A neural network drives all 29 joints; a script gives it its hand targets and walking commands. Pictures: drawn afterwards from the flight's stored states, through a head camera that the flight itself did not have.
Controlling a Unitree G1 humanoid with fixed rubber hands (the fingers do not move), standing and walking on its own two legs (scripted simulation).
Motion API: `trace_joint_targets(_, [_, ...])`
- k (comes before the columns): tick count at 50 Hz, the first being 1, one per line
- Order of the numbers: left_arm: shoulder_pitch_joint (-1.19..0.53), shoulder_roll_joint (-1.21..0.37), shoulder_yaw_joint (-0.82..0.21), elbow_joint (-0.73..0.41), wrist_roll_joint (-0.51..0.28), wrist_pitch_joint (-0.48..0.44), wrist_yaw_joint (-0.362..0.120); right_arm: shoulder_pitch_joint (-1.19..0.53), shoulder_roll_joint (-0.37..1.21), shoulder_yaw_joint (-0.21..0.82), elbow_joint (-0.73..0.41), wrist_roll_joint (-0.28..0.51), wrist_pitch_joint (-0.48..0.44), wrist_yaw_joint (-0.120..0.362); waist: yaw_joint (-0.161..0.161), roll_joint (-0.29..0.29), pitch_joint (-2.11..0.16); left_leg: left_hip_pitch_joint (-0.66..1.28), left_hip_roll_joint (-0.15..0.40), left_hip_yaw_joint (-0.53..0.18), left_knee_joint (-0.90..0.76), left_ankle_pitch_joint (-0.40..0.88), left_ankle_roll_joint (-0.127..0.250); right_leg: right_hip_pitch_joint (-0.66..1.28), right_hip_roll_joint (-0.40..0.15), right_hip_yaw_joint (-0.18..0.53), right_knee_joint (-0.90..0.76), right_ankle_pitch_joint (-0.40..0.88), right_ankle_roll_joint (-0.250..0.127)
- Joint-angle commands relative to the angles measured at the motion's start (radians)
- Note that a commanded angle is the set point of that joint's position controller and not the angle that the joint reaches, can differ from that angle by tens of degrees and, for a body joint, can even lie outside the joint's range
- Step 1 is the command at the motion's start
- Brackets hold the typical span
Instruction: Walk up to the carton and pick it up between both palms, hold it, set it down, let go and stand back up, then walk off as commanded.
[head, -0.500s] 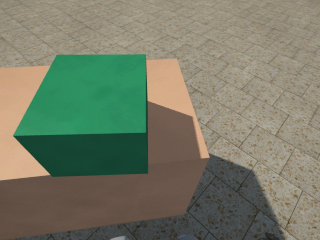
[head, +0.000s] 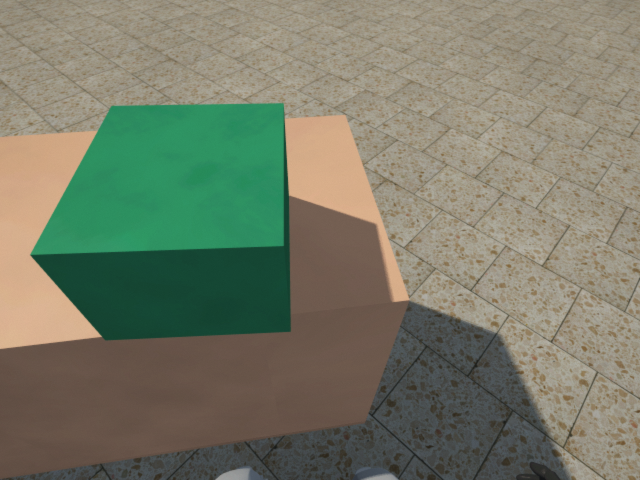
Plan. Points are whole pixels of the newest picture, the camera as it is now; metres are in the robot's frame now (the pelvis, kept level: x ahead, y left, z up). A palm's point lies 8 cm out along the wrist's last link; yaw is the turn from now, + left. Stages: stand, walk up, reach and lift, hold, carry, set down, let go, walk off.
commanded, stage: walk up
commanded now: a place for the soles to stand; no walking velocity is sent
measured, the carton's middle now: (198, 215) +0.49 +0.18 +0.04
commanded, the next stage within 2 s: none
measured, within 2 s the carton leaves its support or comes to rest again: neither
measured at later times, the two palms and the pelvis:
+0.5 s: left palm out of the picture +0.06 +0.30 -0.11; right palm out of the picture +0.06 -0.32 -0.10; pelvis -0.03 -0.01 +0.00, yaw -1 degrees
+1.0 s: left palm out of the picture +0.03 +0.31 -0.10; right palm out of the picture +0.06 -0.31 -0.10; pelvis -0.04 +0.00 +0.00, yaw -1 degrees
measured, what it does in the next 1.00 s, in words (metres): steps on the spot: right foot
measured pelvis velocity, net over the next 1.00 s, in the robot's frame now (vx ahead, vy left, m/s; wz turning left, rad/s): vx -0.04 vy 0.00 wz -0.02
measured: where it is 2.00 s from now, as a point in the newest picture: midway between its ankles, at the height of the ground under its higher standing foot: outside the picture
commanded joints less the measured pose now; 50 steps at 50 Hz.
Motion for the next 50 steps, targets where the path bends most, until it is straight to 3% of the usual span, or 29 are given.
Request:
trace_joint_targets(1, [0.098, 0.268, 0.056, -0.004, 0.021, -0.033, -0.003, -0.158, -0.309, -0.077, -0.088, -0.022, -0.036, -0.015, 0.036, 0.113, -0.162, -0.038, 0.226, -0.257, -0.336, -0.089, 0.143, 0.067, -0.047, -0.080, -0.168, 0.059, -0.092])
trace_joint_targets(2, [0.093, 0.276, 0.062, -0.007, 0.030, -0.039, 0.002, -0.144, -0.277, -0.070, -0.089, -0.018, -0.029, -0.014, 0.022, 0.039, -0.155, -0.045, 0.154, -0.188, -0.231, -0.107, 0.097, 0.064, -0.077, 0.004, -0.277, 0.129, -0.109])
trace_joint_targets(4, [0.018, 0.329, 0.067, -0.034, 0.038, -0.047, 0.008, -0.137, -0.232, -0.059, -0.090, -0.005, -0.011, -0.010, -0.005, -0.112, -0.143, -0.034, -0.021, -0.082, -0.015, -0.165, 0.023, -0.047, -0.206, 0.392, -0.496, 0.023, -0.199])
trace_joint_targets(6, [-0.082, 0.376, 0.077, -0.060, 0.042, -0.044, 0.012, -0.117, -0.245, -0.064, -0.064, -0.007, -0.004, -0.008, -0.004, -0.153, -0.080, -0.021, -0.057, -0.151, 0.072, -0.221, 0.031, -0.144, -0.271, 0.523, -0.535, 0.009, -0.269])
trace_joint_targets(9, [-0.100, 0.335, 0.066, -0.069, 0.029, -0.031, 0.014, -0.048, -0.243, -0.067, -0.042, -0.012, -0.014, -0.011, -0.033, -0.150, -0.097, 0.070, -0.061, -0.143, -0.024, -0.138, 0.042, -0.153, -0.225, 0.443, -0.469, 0.177, -0.221])
trace_joint_targets(11, [-0.135, 0.298, 0.056, -0.079, 0.025, -0.026, 0.014, 0.019, -0.237, -0.065, -0.029, -0.015, -0.025, -0.012, -0.069, -0.119, -0.144, 0.166, -0.028, -0.176, -0.206, 0.013, 0.064, -0.176, -0.162, 0.309, -0.363, 0.288, -0.170])
trace_joint_targets(12, [-0.149, 0.265, 0.046, -0.084, 0.015, -0.023, 0.011, 0.016, -0.251, -0.069, -0.028, -0.013, -0.030, -0.014, -0.068, -0.049, -0.165, 0.220, 0.040, -0.190, -0.259, 0.046, 0.080, -0.197, -0.127, 0.193, -0.303, 0.275, -0.128])
trace_joint_targets(13, [-0.142, 0.243, 0.040, -0.077, 0.014, -0.019, 0.010, 0.035, -0.299, -0.082, -0.022, -0.012, -0.028, -0.016, -0.085, -0.018, -0.177, 0.202, 0.137, -0.279, -0.344, 0.019, 0.126, -0.182, -0.057, 0.075, -0.155, 0.264, -0.091])
trace_joint_targets(14, [-0.101, 0.227, 0.042, -0.076, 0.009, -0.014, 0.012, 0.022, -0.328, -0.085, -0.028, -0.011, -0.033, -0.018, -0.061, 0.101, -0.208, 0.193, 0.248, -0.408, -0.449, -0.020, 0.195, -0.159, 0.000, -0.028, -0.008, 0.223, -0.065])
trace_joint_targets(16, [0.018, 0.262, 0.053, -0.044, 0.015, 0.000, 0.012, -0.084, -0.356, -0.087, -0.061, -0.019, -0.039, -0.022, -0.006, 0.125, -0.159, 0.056, 0.401, -0.523, -0.537, -0.183, 0.290, -0.109, -0.026, -0.144, 0.168, -0.122, -0.038])
trace_joint_targets(19, [0.107, 0.264, 0.065, -0.004, 0.027, -0.006, -0.008, -0.152, -0.340, -0.085, -0.094, -0.021, -0.031, -0.021, 0.035, 0.116, -0.096, -0.107, 0.321, -0.376, -0.516, -0.269, 0.233, 0.019, -0.038, -0.151, 0.042, -0.055, -0.063])
trace_joint_targets(22, [0.150, 0.262, 0.077, 0.011, 0.025, -0.017, -0.010, -0.142, -0.302, -0.076, -0.090, -0.029, -0.023, -0.014, 0.041, 0.136, -0.143, -0.105, 0.205, -0.233, -0.378, -0.263, 0.129, 0.124, -0.028, -0.127, -0.186, -0.022, -0.097])
trace_joint_targets(23, [0.150, 0.280, 0.076, 0.011, 0.032, -0.025, -0.008, -0.113, -0.290, -0.074, -0.097, -0.023, -0.013, -0.014, 0.038, 0.048, -0.162, -0.112, 0.152, -0.188, -0.273, -0.310, 0.096, 0.124, -0.052, -0.041, -0.284, -0.056, -0.116])
trace_joint_targets(24, [0.147, 0.311, 0.084, 0.003, 0.039, -0.031, 0.000, -0.092, -0.253, -0.070, -0.099, -0.021, -0.010, -0.012, 0.023, -0.093, -0.157, -0.112, 0.079, -0.126, -0.095, -0.284, 0.046, 0.059, -0.149, 0.206, -0.433, -0.155, -0.161])
trace_joint_targets(25, [0.102, 0.338, 0.087, -0.017, 0.042, -0.037, 0.003, -0.099, -0.239, -0.062, -0.107, -0.019, -0.003, -0.011, 0.025, -0.148, -0.135, -0.176, -0.015, -0.091, 0.021, -0.257, 0.013, 0.037, -0.237, 0.467, -0.565, -0.297, -0.217])
trace_joint_targets(26, [-0.017, 0.374, 0.081, -0.041, 0.047, -0.042, 0.009, -0.130, -0.239, -0.064, -0.089, -0.017, -0.004, -0.012, 0.027, -0.101, -0.098, -0.122, -0.030, -0.174, 0.095, -0.245, 0.022, -0.104, -0.296, 0.570, -0.609, -0.328, -0.276])
trace_joint_targets(28, [-0.102, 0.348, 0.063, -0.058, 0.040, -0.047, 0.014, -0.084, -0.249, -0.067, -0.062, -0.011, -0.017, -0.005, -0.021, -0.069, -0.100, 0.012, -0.022, -0.178, 0.035, -0.158, 0.034, -0.176, -0.254, 0.480, -0.550, -0.230, -0.248])
trace_joint_targets(30, [-0.129, 0.313, 0.057, -0.063, 0.031, -0.042, 0.011, -0.011, -0.233, -0.065, -0.023, -0.008, -0.026, -0.002, -0.057, -0.090, -0.150, 0.146, -0.030, -0.147, -0.122, -0.019, 0.037, -0.170, -0.184, 0.338, -0.440, 0.047, -0.189])
trace_joint_targets(32, [-0.103, 0.267, 0.047, -0.056, 0.015, -0.035, 0.004, 0.029, -0.265, -0.072, -0.016, -0.014, -0.037, -0.005, -0.067, -0.007, -0.235, 0.297, 0.068, -0.208, -0.311, 0.023, 0.063, -0.183, -0.120, 0.160, -0.315, 0.141, -0.106])
trace_joint_targets(33, [-0.080, 0.246, 0.037, -0.043, 0.009, -0.031, 0.004, 0.017, -0.281, -0.077, -0.017, -0.013, -0.037, -0.008, -0.063, 0.057, -0.261, 0.313, 0.136, -0.269, -0.363, -0.043, 0.104, -0.197, -0.072, 0.070, -0.239, 0.098, -0.082])
trace_joint_targets(34, [-0.080, 0.236, 0.037, -0.040, 0.013, -0.028, 0.001, 0.003, -0.307, -0.077, -0.028, -0.017, -0.040, -0.013, -0.057, 0.056, -0.232, 0.219, 0.212, -0.373, -0.450, -0.148, 0.149, -0.154, -0.031, -0.018, -0.120, 0.116, -0.070])
trace_joint_targets(36, [0.044, 0.263, 0.052, -0.007, 0.011, -0.011, -0.004, -0.074, -0.345, -0.085, -0.049, -0.029, -0.039, -0.018, -0.005, 0.069, -0.215, 0.081, 0.316, -0.427, -0.529, -0.354, 0.208, -0.039, -0.022, -0.133, 0.023, -0.076, -0.060])
trace_joint_targets(39, [0.169, 0.272, 0.065, 0.023, 0.027, -0.014, -0.017, -0.128, -0.333, -0.080, -0.082, -0.029, -0.029, -0.015, 0.035, 0.111, -0.192, -0.084, 0.273, -0.315, -0.498, -0.377, 0.162, 0.091, -0.029, -0.129, -0.052, -0.122, -0.102])
trace_joint_targets(41, [0.181, 0.273, 0.066, 0.023, 0.031, -0.022, -0.013, -0.133, -0.307, -0.078, -0.094, -0.025, -0.016, -0.013, 0.050, 0.035, -0.191, -0.139, 0.171, -0.207, -0.358, -0.357, 0.084, 0.119, -0.050, -0.040, -0.226, -0.095, -0.132])
trace_joint_targets(43, [0.115, 0.335, 0.078, -0.002, 0.038, -0.028, -0.004, -0.132, -0.252, -0.069, -0.089, -0.022, -0.002, -0.008, 0.040, -0.155, -0.095, -0.132, -0.005, -0.108, -0.071, -0.306, 0.018, -0.059, -0.197, 0.383, -0.564, -0.431, -0.203])
trace_joint_targets(44, [0.008, 0.371, 0.079, -0.030, 0.044, -0.034, 0.002, -0.113, -0.242, -0.071, -0.073, -0.022, -0.001, -0.007, 0.022, -0.177, -0.072, -0.094, -0.045, -0.149, 0.048, -0.216, 0.011, -0.139, -0.270, 0.536, -0.637, -0.467, -0.246])
trace_joint_targets(45, [-0.066, 0.368, 0.077, -0.061, 0.047, -0.038, 0.005, -0.093, -0.255, -0.068, -0.059, -0.014, -0.006, -0.003, 0.004, -0.157, -0.058, -0.051, -0.037, -0.177, 0.070, -0.208, 0.022, -0.197, -0.276, 0.536, -0.618, -0.396, -0.269])
trace_joint_targets(48, [-0.107, 0.293, 0.047, -0.063, 0.023, -0.039, 0.004, 0.034, -0.244, -0.069, -0.015, -0.013, -0.029, 0.001, -0.064, -0.081, -0.173, 0.207, -0.017, -0.137, -0.189, -0.030, 0.044, -0.203, -0.165, 0.269, -0.418, -0.002, -0.166])
trace_joint_targets(50, [-0.073, 0.229, 0.034, -0.056, 0.016, -0.030, -0.001, 0.052, -0.291, -0.087, -0.014, -0.019, -0.039, -0.005, -0.072, 0.070, -0.244, 0.304, 0.139, -0.306, -0.399, -0.125, 0.098, -0.233, -0.057, 0.044, -0.217, 0.070, -0.085])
